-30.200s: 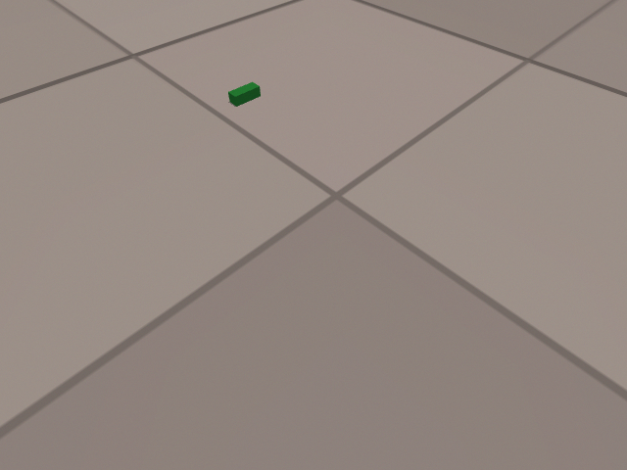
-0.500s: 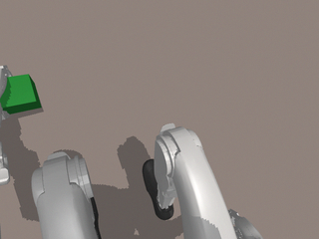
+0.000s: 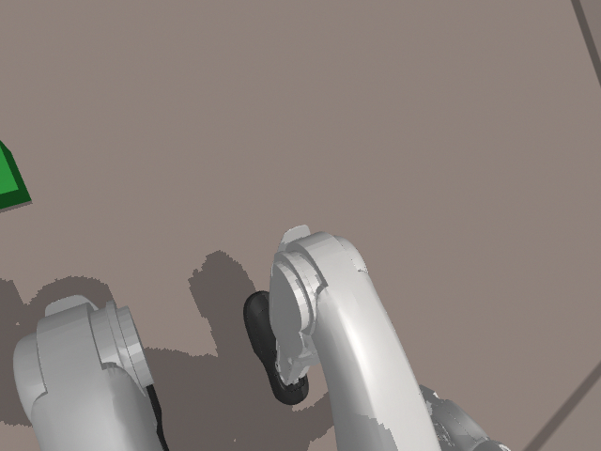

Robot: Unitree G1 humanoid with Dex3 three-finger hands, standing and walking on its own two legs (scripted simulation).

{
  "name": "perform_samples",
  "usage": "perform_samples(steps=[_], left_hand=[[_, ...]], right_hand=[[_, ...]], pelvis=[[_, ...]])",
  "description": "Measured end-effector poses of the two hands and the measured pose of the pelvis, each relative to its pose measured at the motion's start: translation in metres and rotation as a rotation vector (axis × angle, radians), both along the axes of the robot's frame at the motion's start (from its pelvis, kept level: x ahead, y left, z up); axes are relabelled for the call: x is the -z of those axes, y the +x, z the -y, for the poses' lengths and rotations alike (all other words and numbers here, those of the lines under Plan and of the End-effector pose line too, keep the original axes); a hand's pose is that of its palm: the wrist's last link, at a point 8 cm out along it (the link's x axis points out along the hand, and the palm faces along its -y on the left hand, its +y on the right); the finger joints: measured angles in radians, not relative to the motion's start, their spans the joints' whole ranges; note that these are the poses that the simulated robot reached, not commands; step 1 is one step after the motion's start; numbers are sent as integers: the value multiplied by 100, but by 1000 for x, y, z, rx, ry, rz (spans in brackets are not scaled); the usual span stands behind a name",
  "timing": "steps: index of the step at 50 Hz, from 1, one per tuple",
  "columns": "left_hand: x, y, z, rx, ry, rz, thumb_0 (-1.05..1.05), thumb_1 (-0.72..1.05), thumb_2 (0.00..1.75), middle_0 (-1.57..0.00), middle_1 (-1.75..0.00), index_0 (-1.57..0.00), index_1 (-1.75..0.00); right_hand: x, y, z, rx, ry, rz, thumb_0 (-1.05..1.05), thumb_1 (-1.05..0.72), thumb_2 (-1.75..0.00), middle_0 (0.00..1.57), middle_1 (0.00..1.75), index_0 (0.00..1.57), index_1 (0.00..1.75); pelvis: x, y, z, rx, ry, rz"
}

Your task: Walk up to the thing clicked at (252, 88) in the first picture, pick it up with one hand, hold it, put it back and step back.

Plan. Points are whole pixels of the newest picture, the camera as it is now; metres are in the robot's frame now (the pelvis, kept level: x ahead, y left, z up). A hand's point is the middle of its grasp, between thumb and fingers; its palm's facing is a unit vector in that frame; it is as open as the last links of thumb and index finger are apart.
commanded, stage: rest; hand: left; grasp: from above
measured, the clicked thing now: out of the picture +0.47 +0.31 -0.25
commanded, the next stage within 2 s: open in 0.62 s
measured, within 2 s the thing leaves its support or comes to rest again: rests again in 0.38 s
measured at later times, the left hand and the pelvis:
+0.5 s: hand out of the picture +0.46 +0.29 -0.25, palm faces -0.45 -0.16 -0.88, open 10.4 cm; pelvis +0.00 +0.00 +0.00, yaw -2 degrees
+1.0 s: hand out of the picture +0.47 +0.29 -0.25, palm faces -0.45 -0.15 -0.88, open 11.5 cm; pelvis -0.01 +0.00 +0.00, yaw -3 degrees
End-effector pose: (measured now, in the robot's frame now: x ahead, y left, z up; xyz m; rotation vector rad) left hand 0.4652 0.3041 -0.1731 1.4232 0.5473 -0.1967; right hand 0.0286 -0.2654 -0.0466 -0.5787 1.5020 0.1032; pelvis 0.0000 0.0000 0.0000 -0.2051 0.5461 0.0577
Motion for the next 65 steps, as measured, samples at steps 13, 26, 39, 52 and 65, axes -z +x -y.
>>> perform_samples(steps=[13, 26, 39, 52, 65], left_hand=[[8, -1, 2, 2, 0, -6, -1, -13, 73, -57, -80, -63, -71], [16, 4, 7, 3, -3, 0, -1, -12, 72, -57, -81, -62, -71], [18, 5, 5, 4, -3, 0, -1, -12, 72, -57, -80, -63, -70], [21, 7, 5, 6, 4, 4, 0, -20, 78, -36, -85, -38, -82], [22, 10, 4, -2, 6, 3, 0, -43, 94, -16, -96, -16, -96]], right_hand=[[-6, -4, -9, -23, 16, -6, 0, -91, -90, 20, 30, 20, 30], [-8, -3, -14, -58, 39, 3, 0, -91, -90, 20, 30, 20, 30], [-14, -2, -17, -78, 47, 3, 0, -91, -90, 20, 30, 20, 30], [-18, -5, -19, -85, 45, -2, 0, -91, -90, 20, 30, 20, 30], [-20, -8, -22, -74, 54, -12, 0, -91, -90, 20, 30, 20, 30]], pelvis=[[0, -1, -2, 7, -17, 12], [1, -3, -3, 16, -28, 29], [-1, -4, -4, 20, -37, 35], [-2, -5, -5, 22, -44, 37], [-4, -5, -5, 23, -49, 35]])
